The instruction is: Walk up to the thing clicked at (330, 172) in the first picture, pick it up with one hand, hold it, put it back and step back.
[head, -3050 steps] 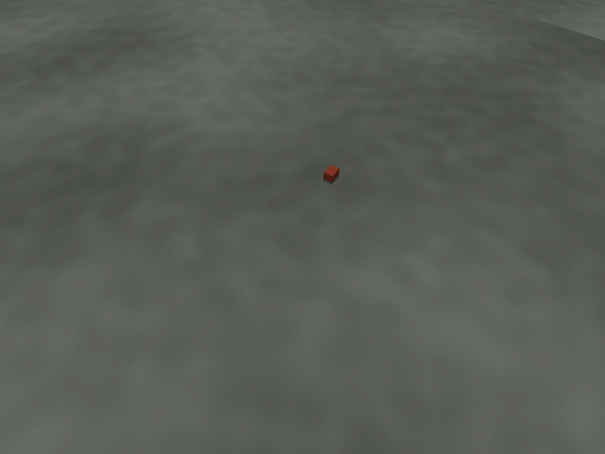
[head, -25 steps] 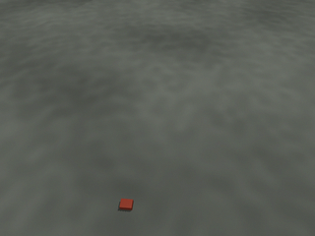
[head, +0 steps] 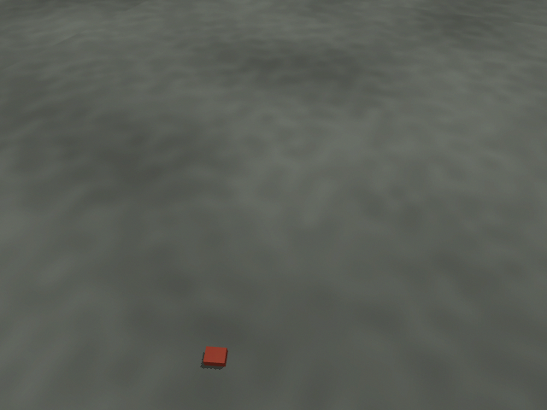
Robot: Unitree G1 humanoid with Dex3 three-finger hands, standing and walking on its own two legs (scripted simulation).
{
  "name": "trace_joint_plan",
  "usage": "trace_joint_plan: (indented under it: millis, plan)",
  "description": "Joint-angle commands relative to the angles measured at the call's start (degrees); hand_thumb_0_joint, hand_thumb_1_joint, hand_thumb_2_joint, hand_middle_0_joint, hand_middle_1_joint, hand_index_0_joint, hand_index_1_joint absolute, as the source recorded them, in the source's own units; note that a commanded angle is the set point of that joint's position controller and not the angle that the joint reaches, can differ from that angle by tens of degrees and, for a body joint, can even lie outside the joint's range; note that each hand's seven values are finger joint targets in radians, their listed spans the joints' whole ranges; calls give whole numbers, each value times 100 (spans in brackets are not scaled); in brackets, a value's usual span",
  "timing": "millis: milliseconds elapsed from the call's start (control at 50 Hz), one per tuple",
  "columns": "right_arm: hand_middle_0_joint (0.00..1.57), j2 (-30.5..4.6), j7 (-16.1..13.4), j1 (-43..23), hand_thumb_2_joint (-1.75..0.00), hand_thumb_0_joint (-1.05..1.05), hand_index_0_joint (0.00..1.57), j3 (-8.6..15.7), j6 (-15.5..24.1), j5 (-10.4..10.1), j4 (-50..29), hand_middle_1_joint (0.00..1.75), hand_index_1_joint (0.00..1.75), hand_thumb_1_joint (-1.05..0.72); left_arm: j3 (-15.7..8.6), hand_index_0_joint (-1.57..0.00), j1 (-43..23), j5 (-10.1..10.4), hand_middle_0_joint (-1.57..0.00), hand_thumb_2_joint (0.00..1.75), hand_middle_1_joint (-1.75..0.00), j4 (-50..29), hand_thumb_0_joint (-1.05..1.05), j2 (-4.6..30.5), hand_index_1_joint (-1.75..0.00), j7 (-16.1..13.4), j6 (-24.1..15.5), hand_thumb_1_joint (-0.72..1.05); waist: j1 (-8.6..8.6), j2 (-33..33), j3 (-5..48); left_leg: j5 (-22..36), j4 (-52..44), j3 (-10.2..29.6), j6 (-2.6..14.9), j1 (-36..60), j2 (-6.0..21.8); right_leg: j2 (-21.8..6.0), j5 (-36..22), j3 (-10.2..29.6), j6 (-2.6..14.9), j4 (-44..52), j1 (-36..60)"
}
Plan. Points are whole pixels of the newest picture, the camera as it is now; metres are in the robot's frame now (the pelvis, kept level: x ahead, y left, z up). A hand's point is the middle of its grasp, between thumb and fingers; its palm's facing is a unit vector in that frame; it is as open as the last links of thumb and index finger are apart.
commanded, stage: stand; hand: left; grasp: from above
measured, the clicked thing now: (215, 356) +0.43 +0.23 -0.76
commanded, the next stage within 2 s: step back in 0.76 s
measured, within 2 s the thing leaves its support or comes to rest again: neither
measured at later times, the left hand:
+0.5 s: hand out of the picture +0.08 +0.24 -0.16, palm faces +0.00 -0.94 -0.34, open 7.4 cm
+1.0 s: hand out of the picture +0.09 +0.29 -0.17, palm faces -0.03 -0.92 -0.38, open 7.4 cm
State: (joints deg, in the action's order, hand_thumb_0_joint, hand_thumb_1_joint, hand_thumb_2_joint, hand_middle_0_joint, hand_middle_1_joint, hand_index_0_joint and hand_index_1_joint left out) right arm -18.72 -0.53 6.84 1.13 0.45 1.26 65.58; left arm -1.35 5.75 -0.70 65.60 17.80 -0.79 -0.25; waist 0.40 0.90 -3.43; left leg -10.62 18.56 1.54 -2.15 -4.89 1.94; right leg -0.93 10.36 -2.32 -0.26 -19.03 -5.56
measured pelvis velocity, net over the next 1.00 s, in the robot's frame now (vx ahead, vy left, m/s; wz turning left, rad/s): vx -0.03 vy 0.02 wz -0.03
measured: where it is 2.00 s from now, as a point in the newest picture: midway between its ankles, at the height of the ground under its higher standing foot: outside the picture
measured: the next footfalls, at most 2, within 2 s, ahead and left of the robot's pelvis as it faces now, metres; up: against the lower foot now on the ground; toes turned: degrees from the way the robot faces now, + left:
right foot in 1.56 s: -0.13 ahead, -0.08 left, +0.00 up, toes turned -5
left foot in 1.92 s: -0.23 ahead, +0.16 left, +0.00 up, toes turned -3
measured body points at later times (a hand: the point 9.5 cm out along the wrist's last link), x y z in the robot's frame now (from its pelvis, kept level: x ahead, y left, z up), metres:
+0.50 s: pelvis +0.01 +0.00 +0.00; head +0.02 -0.01 +0.45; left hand +0.08 +0.29 -0.13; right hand +0.07 -0.30 -0.14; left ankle +0.00 +0.14 -0.75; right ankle +0.00 -0.12 -0.75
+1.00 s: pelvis -0.03 +0.02 -0.01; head +0.04 +0.03 +0.43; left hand +0.10 +0.33 -0.14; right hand +0.06 -0.30 -0.13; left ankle -0.04 +0.14 -0.72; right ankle +0.00 -0.12 -0.75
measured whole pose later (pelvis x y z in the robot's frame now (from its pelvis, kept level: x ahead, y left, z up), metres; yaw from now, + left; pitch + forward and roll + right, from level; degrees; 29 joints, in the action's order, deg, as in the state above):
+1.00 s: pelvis -0.03 +0.02 -0.01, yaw -1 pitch -1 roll +0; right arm -22.6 0.5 5.1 3.0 -2.3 -0.1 56.4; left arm -3.4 3.4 -1.2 55.8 21.2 -1.1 2.0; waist -0.2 -0.7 -9.1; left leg -25.7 46.6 2.4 1.6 -18.8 -1.9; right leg -2.5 13.3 0.1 -0.8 -30.5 -16.1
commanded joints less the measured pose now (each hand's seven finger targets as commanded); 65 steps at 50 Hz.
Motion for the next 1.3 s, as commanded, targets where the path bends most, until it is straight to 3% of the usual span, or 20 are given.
trace_joint_plan:
  millis: [0,320,480,720,740,800,820,840,880,960,980,1000,1020,1040,1060,1080,1120,1140,1240,1280]
  plan:
    - [20,-1100,-64,-219,-90,0,20,176,90,-19,-346,30,30,-90,-221,-20,-252,-14,-20,90,-30,-352,0,1245,-30,-52,-147,90,-17,-56,455,886,-263,312,260,-47,507,-660,-858,570,114,309,125]
    - [20,-1111,-38,-269,-90,0,20,153,94,-24,-332,30,30,-90,-186,-20,-219,-6,-20,90,-30,-353,0,1262,-30,-19,-142,90,-4,-129,318,621,-357,308,250,-108,518,-620,-473,581,129,362,-31]
    - [20,-1140,-39,-222,-90,0,20,148,119,-34,-344,30,30,-90,-198,-20,-232,15,-20,90,-30,-371,0,1325,-30,-23,-167,90,-42,-49,504,1037,-298,276,252,58,548,-657,-1089,609,145,226,117]
    - [20,-1200,-34,-249,-90,0,20,167,87,-39,-376,30,30,-90,-174,-20,-186,-5,-20,90,-30,-395,0,1321,-30,-27,-173,90,-36,-78,447,926,-276,266,244,71,555,-632,-1040,589,137,290,38]
    - [20,-1468,0,-481,-90,0,20,227,-5,-82,-529,30,30,-90,-452,-20,-131,121,-20,90,-30,-499,0,1789,-30,-40,-117,90,15,-175,-128,1643,457,260,390,-418,418,-627,-2178,779,181,-96,-346]
    - [20,-1254,2,-158,-90,0,20,231,-105,-190,-759,30,30,-90,-555,-20,-52,119,-20,90,-30,-810,0,1895,-30,-79,-80,90,-73,-586,558,1148,1605,-106,341,-599,-16,-1126,-3102,1121,753,-211,-33]
    - [20,-1229,0,-158,-90,0,20,264,-158,-188,-835,30,30,-90,-583,-20,-106,93,-20,90,-30,-918,0,1948,-30,-83,-48,90,-45,-764,619,289,2075,-153,326,-759,-260,-1397,-3024,1369,1050,-135,-121]
    - [20,-1226,13,-169,-90,0,20,309,-212,-153,-920,30,30,-90,-578,-20,-235,36,-20,90,-30,-1066,0,1904,-30,-92,-28,90,-43,-1005,630,-1430,2780,-54,376,-1017,-449,-1710,-2934,1638,1321,-48,-243]
    - [20,-1228,36,100,-90,0,20,345,-283,-146,-1055,30,30,-90,-598,-20,-474,-62,-20,90,-30,-1373,0,1884,-30,-93,0,90,-135,-1012,622,-2136,3529,331,467,-1117,-392,-1825,-2938,1490,1538,-382,-621]
    - [20,-1316,41,485,-90,0,20,409,-256,-130,-1179,30,30,-90,-526,-20,-721,-104,-20,90,-30,-1703,0,1781,-30,-124,108,90,-238,-1113,697,-1315,2383,114,382,-1185,-234,-1416,-2418,1185,1117,-979,-483]
    - [20,-1281,36,565,-90,0,20,411,-209,-87,-1139,30,30,-90,-496,-20,-662,-57,-20,90,-30,-1721,0,1734,-30,-111,156,90,-244,-961,749,-773,1465,-43,350,-1066,-267,-1210,-2185,1011,965,-1341,-337]
    - [20,-1291,21,608,-90,0,20,454,-159,-7,-1140,30,30,-90,-481,-20,-630,3,-20,90,-30,-1765,0,1695,-30,-84,219,90,-310,-673,620,427,662,-59,339,-856,-220,-991,-1828,863,744,-1655,-553]
    - [20,-1568,-1,479,-90,0,20,533,-121,100,-1210,30,30,-90,-437,-20,-481,76,-20,90,-30,-1822,0,1451,-30,-73,271,90,-164,119,528,1718,306,887,498,-652,434,-372,-892,688,464,-2316,-990]
    - [20,-2048,-1,301,-90,0,20,622,-72,160,-1339,30,30,-90,-376,-20,-233,113,-20,90,-30,-1861,0,1136,-30,-100,309,90,-3,1224,486,3018,90,2275,929,-142,1476,630,2215,608,236,-3143,-2094]
    - [20,-2388,-4,334,-90,0,20,694,-57,49,-1442,30,30,-90,-450,-20,-305,43,-20,90,-30,-1829,0,1388,-30,-177,333,90,-290,1182,682,3303,185,2680,1481,-436,1907,787,2915,1307,188,-3962,-1895]
    - [20,-2197,-32,206,-90,0,20,669,-49,51,-1480,30,30,-90,-475,-20,-434,19,-20,90,-30,-1752,0,1469,-30,-217,345,90,-275,884,636,3286,248,2532,1493,-465,1840,770,2780,1574,201,-4516,-1966]
    - [20,-1733,-113,-311,-90,0,20,544,-37,74,-1608,30,30,-90,-445,-20,-117,114,-20,90,-30,-1658,0,1455,-30,-206,342,90,84,619,686,3408,677,1307,1109,105,1088,737,2031,1636,202,-4969,-2402]
    - [20,-1677,-152,-271,-90,0,20,532,-34,66,-1672,30,30,-90,-448,-20,87,113,-20,90,-30,-1665,0,1468,-30,-191,339,90,109,820,644,3408,725,1134,1110,74,1072,723,1853,1511,158,-5055,-2427]
    - [20,-1529,-229,290,-90,0,20,550,-37,-24,-1741,30,30,-90,-524,-20,80,13,-20,90,-30,-1910,0,1470,-30,-128,298,90,-195,530,607,3509,818,1117,1197,709,1127,618,1782,1271,-125,-4544,-2409]
    - [20,-1588,-227,390,-90,0,20,567,-47,-20,-1775,30,30,-90,-538,-20,19,9,-20,90,-30,-1989,0,1441,-30,-114,294,90,-297,569,590,3466,866,1166,1370,766,1240,558,1917,1219,-145,-4116,-2348]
